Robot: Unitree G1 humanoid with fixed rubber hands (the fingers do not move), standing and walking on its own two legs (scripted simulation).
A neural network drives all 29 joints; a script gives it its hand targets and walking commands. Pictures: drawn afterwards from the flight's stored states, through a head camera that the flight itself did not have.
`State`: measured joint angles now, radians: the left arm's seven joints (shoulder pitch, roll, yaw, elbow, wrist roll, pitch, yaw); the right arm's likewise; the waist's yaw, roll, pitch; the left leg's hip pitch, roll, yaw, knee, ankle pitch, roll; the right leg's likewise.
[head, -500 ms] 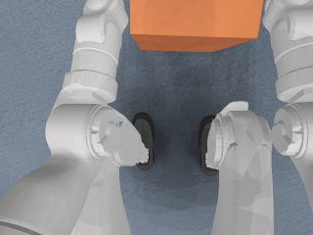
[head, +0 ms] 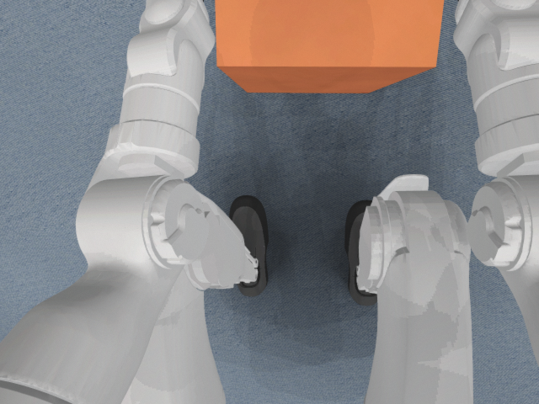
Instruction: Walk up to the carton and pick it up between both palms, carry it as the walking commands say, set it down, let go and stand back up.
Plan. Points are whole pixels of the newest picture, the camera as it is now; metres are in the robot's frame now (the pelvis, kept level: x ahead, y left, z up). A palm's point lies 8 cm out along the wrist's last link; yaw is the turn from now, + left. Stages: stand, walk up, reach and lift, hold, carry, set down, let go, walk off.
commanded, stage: set down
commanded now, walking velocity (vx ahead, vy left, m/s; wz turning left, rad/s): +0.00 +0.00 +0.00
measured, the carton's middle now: out of the picture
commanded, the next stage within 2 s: none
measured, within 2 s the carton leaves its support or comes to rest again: rests again in 0.92 s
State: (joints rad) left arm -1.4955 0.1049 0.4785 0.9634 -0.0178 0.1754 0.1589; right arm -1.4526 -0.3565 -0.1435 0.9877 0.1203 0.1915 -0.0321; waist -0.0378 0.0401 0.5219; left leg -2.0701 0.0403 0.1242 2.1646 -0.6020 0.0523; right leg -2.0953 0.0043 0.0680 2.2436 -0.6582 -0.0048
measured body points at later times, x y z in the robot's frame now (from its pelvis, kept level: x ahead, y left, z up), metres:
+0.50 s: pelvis +0.00 +0.00 +0.00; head +0.37 -0.05 +0.23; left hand +0.57 +0.10 -0.18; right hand +0.55 -0.21 -0.19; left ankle +0.12 +0.10 -0.35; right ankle +0.10 -0.12 -0.35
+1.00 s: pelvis +0.00 +0.00 +0.00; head +0.37 -0.05 +0.23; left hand +0.57 +0.10 -0.18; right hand +0.54 -0.21 -0.20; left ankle +0.12 +0.11 -0.35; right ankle +0.10 -0.12 -0.35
